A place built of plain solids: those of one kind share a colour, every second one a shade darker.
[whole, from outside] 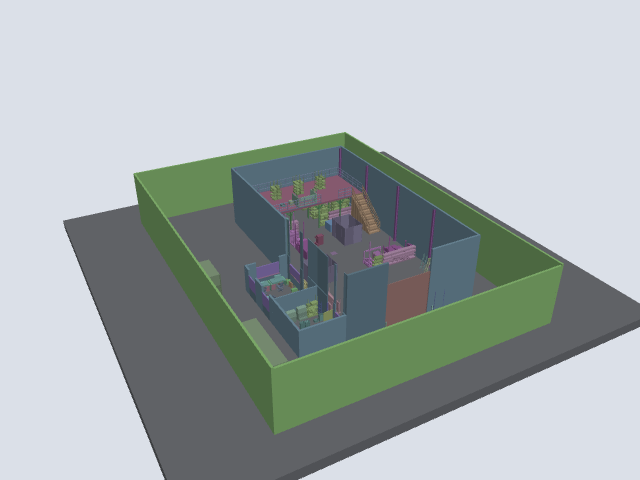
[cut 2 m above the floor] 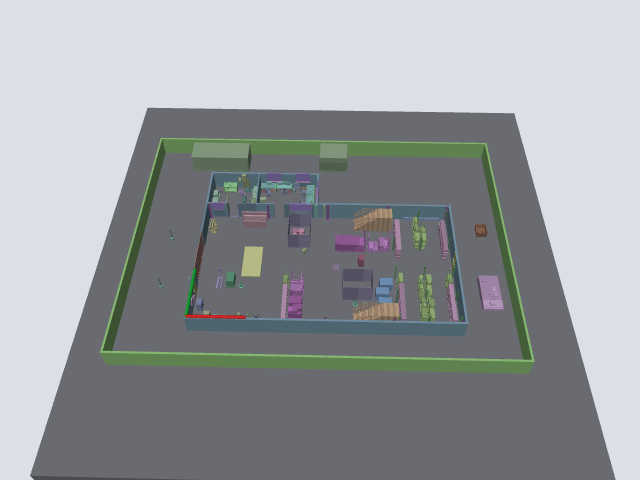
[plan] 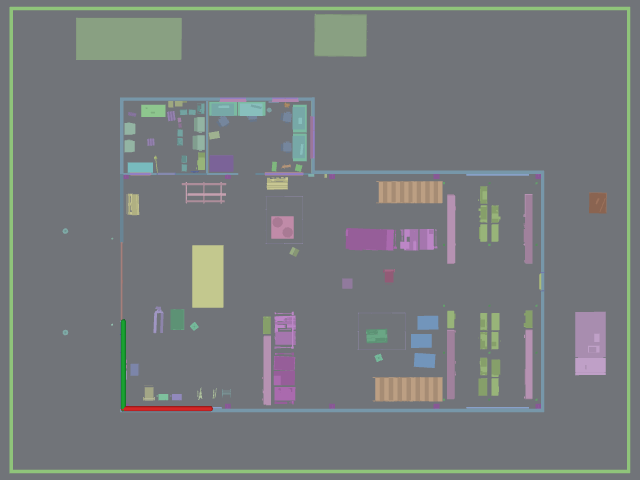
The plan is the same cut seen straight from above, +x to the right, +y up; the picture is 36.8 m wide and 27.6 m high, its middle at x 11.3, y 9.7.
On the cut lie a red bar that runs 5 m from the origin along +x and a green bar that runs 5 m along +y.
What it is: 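A works' own stores building on a factory's ground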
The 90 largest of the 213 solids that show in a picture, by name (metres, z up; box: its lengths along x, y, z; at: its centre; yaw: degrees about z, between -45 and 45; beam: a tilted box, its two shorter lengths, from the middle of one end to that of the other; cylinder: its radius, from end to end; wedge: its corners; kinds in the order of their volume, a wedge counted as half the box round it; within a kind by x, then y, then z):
{
 "yard_bound_1": {"box": [0.2, 26.82, 6.06], "at": [-6.46, 9.71, 2.98]},
 "yard_bound_2": {"box": [35.7, 0.2, 6.2], "at": [11.29, -3.61, 3.05]},
 "yard_bound_3": {"box": [35.7, 0.2, 6.2], "at": [11.29, 23.02, 3.05]},
 "yard_bound_4": {"box": [0.2, 26.82, 6.2], "at": [29.04, 9.71, 3.05]},
 "wall_1": {"box": [0.2, 5.26, 6.75], "at": [-0.1, 2.42, 3.33]},
 "wall_2": {"box": [0.2, 3.96, 6.75], "at": [-0.1, 11.53, 3.33]},
 "wall_3": {"box": [0.2, 4.4, 2.85], "at": [-0.1, 15.7, 1.38]},
 "wall_4": {"box": [5.0, 0.2, 2.85], "at": [2.3, 17.8, 1.38]},
 "wall_5": {"box": [1.81, 0.06, 6.75], "at": [3.9, 13.47, 3.33]},
 "wall_6": {"box": [1.81, 0.06, 2.85], "at": [3.9, 13.53, 1.38]},
 "wall_7": {"box": [0.06, 4.2, 2.85], "at": [4.77, 15.6, 1.38]},
 "wall_8": {"box": [0.06, 4.2, 2.85], "at": [4.83, 15.6, 1.38]},
 "wall_9": {"box": [0.76, 0.2, 2.85], "at": [5.17, 17.8, 1.38]},
 "wall_10": {"box": [1.81, 0.06, 6.75], "at": [5.7, 13.47, 3.33]},
 "wall_11": {"box": [1.81, 0.06, 2.85], "at": [5.7, 13.53, 1.38]},
 "wall_12": {"box": [1.51, 0.2, 0.95], "at": [6.3, 17.8, 0.42]},
 "wall_13": {"box": [1.51, 0.2, 2.85], "at": [7.8, 17.8, 1.38]},
 "wall_14": {"box": [1.51, 0.2, 0.95], "at": [9.3, 17.8, 0.42]},
 "wall_15": {"box": [0.96, 0.2, 2.85], "at": [10.53, 17.8, 1.38]},
 "wall_16": {"box": [0.2, 0.91, 2.85], "at": [10.9, 13.95, 1.38]},
 "wall_17": {"box": [0.2, 2.41, 1.05], "at": [10.9, 15.6, 0.47]},
 "wall_18": {"box": [0.2, 1.11, 2.85], "at": [10.9, 17.35, 1.38]},
 "wall_19": {"box": [24.4, 0.2, 6.75], "at": [12.0, -0.1, 3.33]},
 "wall_20": {"box": [13.4, 0.2, 6.75], "at": [17.5, 13.6, 3.33]},
 "wall_21": {"box": [0.2, 13.9, 6.75], "at": [24.1, 6.75, 3.33]},
 "beyond_container_1": {"box": [5.99, 2.32, 2.59], "at": [0.32, 21.27, 1.24]},
 "beyond_container_2": {"box": [6.06, 2.4, 2.65], "at": [0.32, 21.27, 1.27]},
 "beyond_container_3": {"box": [2.93, 2.32, 2.59], "at": [12.5, 21.47, 1.24], "yaw": -0.5},
 "stair_1": {"box": [0.28, 1.4, 0.84], "at": [15.39, 1.12, 0.37]},
 "stair_2": {"box": [0.27, 1.27, 0.84], "at": [15.54, 12.45, 0.37]},
 "stair_3": {"box": [0.28, 1.4, 1.03], "at": [15.64, 1.12, 0.47]},
 "stair_4": {"box": [0.27, 1.27, 1.03], "at": [15.78, 12.45, 0.47]},
 "stair_5": {"box": [0.28, 1.4, 1.23], "at": [15.9, 1.12, 0.57]},
 "stair_6": {"box": [0.27, 1.27, 1.23], "at": [16.03, 12.45, 0.57]},
 "stair_7": {"box": [0.28, 1.4, 1.43], "at": [16.16, 1.12, 0.66]},
 "stair_8": {"box": [0.27, 1.27, 1.43], "at": [16.27, 12.45, 0.66]},
 "stair_9": {"box": [0.28, 1.4, 1.62], "at": [16.41, 1.12, 0.76]},
 "stair_10": {"box": [0.27, 1.27, 1.62], "at": [16.51, 12.45, 0.76]},
 "stair_11": {"box": [0.28, 1.4, 1.82], "at": [16.67, 1.12, 0.86]},
 "stair_12": {"box": [0.27, 1.27, 1.82], "at": [16.76, 12.45, 0.86]},
 "stair_13": {"box": [0.28, 1.4, 2.02], "at": [16.93, 1.12, 0.96]},
 "stair_14": {"box": [0.27, 1.27, 2.02], "at": [17.0, 12.45, 0.96]},
 "stair_15": {"box": [0.28, 1.4, 2.22], "at": [17.18, 1.12, 1.06]},
 "stair_16": {"box": [0.27, 1.27, 2.22], "at": [17.24, 12.45, 1.06]},
 "stair_17": {"box": [0.28, 1.4, 2.41], "at": [17.44, 1.12, 1.16]},
 "stair_18": {"box": [0.27, 1.27, 2.41], "at": [17.49, 12.45, 1.16]},
 "stair_19": {"box": [0.28, 1.4, 2.61], "at": [17.7, 1.12, 1.25]},
 "stair_20": {"box": [0.27, 1.27, 2.61], "at": [17.73, 12.45, 1.25]},
 "stair_21": {"box": [0.28, 1.4, 2.81], "at": [17.95, 1.12, 1.35]},
 "stair_22": {"box": [0.27, 1.27, 2.81], "at": [17.97, 12.45, 1.35]},
 "stair_23": {"box": [0.28, 1.4, 3.0], "at": [18.21, 1.12, 1.45]},
 "stair_24": {"box": [0.27, 1.27, 3.0], "at": [18.22, 12.45, 1.45]},
 "raised_floor_steel_1": {"box": [5.52, 12.66, 0.2], "at": [21.09, 6.75, 3.05]},
 "rack_low_1": {"box": [1.2, 0.83, 0.7], "at": [9.25, 1.76, 0.3]},
 "rack_low_2": {"box": [1.14, 0.76, 0.93], "at": [9.26, 2.61, 0.61], "yaw": -2.8},
 "rack_low_3": {"box": [0.3, 1.15, 0.95], "at": [13.59, 9.71, 0.55], "yaw": -2.3},
 "rack_low_4": {"box": [2.34, 1.19, 1.07], "at": [13.97, 9.75, 0.48], "yaw": -2.3},
 "rack_low_5": {"box": [0.79, 0.82, 0.9], "at": [15.13, 9.52, 0.55], "yaw": -2.3},
 "rack_low_6": {"box": [0.8, 1.21, 0.8], "at": [15.13, 9.71, 0.35], "yaw": -2.3},
 "beyond_skip_1": {"box": [1.75, 0.81, 0.62], "at": [26.85, 2.51, 0.96]},
 "beyond_skip_2": {"box": [1.76, 2.61, 0.64], "at": [26.85, 4.26, 0.95]},
 "shelving_run_1": {"box": [0.43, 3.91, 0.22], "at": [8.26, 2.21, 0.89]},
 "shelving_run_2": {"box": [0.4, 3.89, 0.22], "at": [8.28, 2.2, 1.26]},
 "shelving_run_3": {"box": [0.4, 3.91, 0.21], "at": [18.81, 2.56, 0.89]},
 "shelving_run_4": {"box": [0.44, 3.89, 0.22], "at": [18.83, 2.52, 1.26]},
 "shelving_run_5": {"box": [0.47, 3.9, 0.22], "at": [18.84, 10.31, 1.26]},
 "shelving_run_6": {"box": [0.43, 3.94, 0.22], "at": [23.3, 10.35, 0.52]},
 "shelving_run_7": {"box": [0.4, 3.93, 0.21], "at": [23.32, 2.54, 1.25]},
 "shelving_run_8": {"box": [0.41, 3.92, 0.22], "at": [23.32, 10.33, 1.26]},
 "crate_1": {"box": [1.2, 0.8, 0.95], "at": [17.13, 3.9, 0.42], "yaw": 0.5},
 "crate_2": {"box": [1.2, 0.8, 0.95], "at": [17.32, 2.77, 0.42], "yaw": -3.6},
 "crate_3": {"box": [1.2, 0.8, 0.95], "at": [17.5, 4.94, 0.42], "yaw": 1.0},
 "rack1n_low_1": {"box": [1.13, 0.75, 0.97], "at": [9.29, 4.05, 0.44]},
 "rack1n_low_2": {"box": [0.42, 1.19, 0.8], "at": [17.25, 9.74, 0.5]},
 "rack1n_low_3": {"box": [0.8, 1.2, 0.73], "at": [17.44, 9.74, 0.31]},
 "plan_chest_1": {"box": [1.37, 0.95, 0.38], "at": [5.64, 14.09, 0.67]},
 "plan_chest_2": {"box": [1.27, 0.85, 0.93], "at": [5.64, 14.1, 0.41]},
 "raised_slab_1": {"box": [1.8, 3.6, 0.23], "at": [4.85, 7.6, 0.07]},
 "roller_shutter_1": {"box": [0.06, 4.36, 4.55], "at": [-0.12, 7.3, 2.23]},
 "sheet_rack_1": {"box": [2.57, 0.14, 1.25], "at": [4.63, 12.91, 0.72]},
 "sheet_rack_2": {"box": [2.23, 0.13, 1.0], "at": [4.71, 11.93, 0.6]},
 "sheet_rack_3": {"box": [2.22, 0.15, 1.36], "at": [4.79, 12.32, 0.78]},
 "pallet_load_1": {"box": [0.74, 1.12, 0.83], "at": [3.1, 5.12, 0.56]},
 "drums_bund_1": {"box": [1.3, 1.3, 0.35], "at": [9.14, 10.42, 0.13], "yaw": -0.2},
 "pier_1": {"box": [0.34, 0.17, 6.75], "at": [10.8, 13.41, 3.33]},
 "spill_kit_1": {"box": [0.51, 0.62, 1.12], "at": [1.47, 0.93, 0.51]},
 "wheelie_bin_1": {"box": [0.51, 0.62, 1.12], "at": [15.28, 7.57, 0.51], "yaw": 1.1},
 "tool_cabinet_1": {"box": [0.46, 0.7, 0.91], "at": [0.63, 2.24, 0.55]},
 "roll_cab_1": {"box": [0.46, 0.85, 0.75], "at": [4.45, 15.31, 0.49]},
 "window_pane_1": {"box": [0.1, 2.4, 1.21], "at": [10.95, 15.6, 1.59]}
}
